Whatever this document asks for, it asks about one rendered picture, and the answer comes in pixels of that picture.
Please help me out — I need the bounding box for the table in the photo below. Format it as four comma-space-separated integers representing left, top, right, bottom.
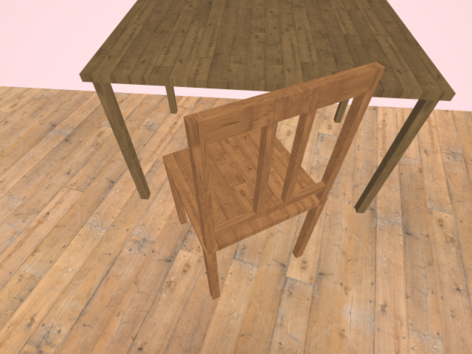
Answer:
79, 0, 456, 213

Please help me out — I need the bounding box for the chair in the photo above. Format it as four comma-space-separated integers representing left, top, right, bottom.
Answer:
162, 62, 385, 300

